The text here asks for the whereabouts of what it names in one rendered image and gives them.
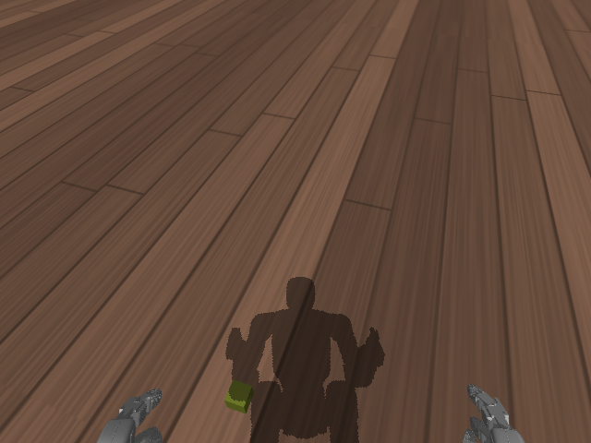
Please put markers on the left robot hand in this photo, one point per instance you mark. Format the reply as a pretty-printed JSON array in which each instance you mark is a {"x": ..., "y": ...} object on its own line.
[{"x": 122, "y": 429}]

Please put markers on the cube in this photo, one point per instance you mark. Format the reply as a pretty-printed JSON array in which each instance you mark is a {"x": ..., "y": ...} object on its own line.
[{"x": 239, "y": 396}]

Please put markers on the right robot hand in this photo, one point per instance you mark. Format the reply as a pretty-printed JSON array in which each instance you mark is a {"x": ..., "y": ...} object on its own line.
[{"x": 496, "y": 428}]

